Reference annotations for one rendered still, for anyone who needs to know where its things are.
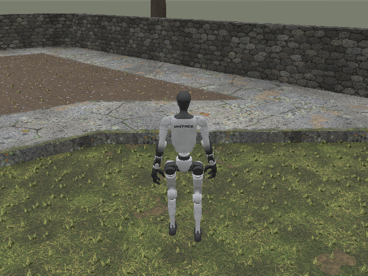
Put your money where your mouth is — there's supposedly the robot right forearm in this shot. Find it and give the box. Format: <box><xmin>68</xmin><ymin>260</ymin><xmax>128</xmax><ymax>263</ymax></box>
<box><xmin>204</xmin><ymin>139</ymin><xmax>216</xmax><ymax>166</ymax></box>

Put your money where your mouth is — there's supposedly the right robot hand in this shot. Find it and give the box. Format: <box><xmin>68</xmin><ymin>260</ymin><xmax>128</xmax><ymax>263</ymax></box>
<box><xmin>204</xmin><ymin>164</ymin><xmax>217</xmax><ymax>179</ymax></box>

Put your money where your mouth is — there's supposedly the robot left forearm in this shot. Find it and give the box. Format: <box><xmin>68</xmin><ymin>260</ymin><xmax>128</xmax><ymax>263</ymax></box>
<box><xmin>153</xmin><ymin>140</ymin><xmax>164</xmax><ymax>169</ymax></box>

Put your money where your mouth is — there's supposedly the robot right upper arm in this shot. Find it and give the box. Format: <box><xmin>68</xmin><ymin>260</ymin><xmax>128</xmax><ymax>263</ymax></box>
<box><xmin>196</xmin><ymin>116</ymin><xmax>210</xmax><ymax>148</ymax></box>

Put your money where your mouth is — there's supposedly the robot left upper arm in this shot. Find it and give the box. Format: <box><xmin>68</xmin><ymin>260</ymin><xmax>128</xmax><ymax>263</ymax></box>
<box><xmin>158</xmin><ymin>116</ymin><xmax>172</xmax><ymax>149</ymax></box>

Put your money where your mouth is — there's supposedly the robot torso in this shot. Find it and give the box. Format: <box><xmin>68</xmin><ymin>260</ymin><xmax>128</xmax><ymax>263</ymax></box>
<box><xmin>170</xmin><ymin>114</ymin><xmax>197</xmax><ymax>173</ymax></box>

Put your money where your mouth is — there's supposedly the robot head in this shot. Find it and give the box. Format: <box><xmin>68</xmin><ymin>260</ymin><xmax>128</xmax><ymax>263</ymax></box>
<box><xmin>174</xmin><ymin>91</ymin><xmax>194</xmax><ymax>119</ymax></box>

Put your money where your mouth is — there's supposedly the left robot hand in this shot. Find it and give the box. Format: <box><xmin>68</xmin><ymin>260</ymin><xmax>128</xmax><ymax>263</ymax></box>
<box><xmin>151</xmin><ymin>168</ymin><xmax>165</xmax><ymax>185</ymax></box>

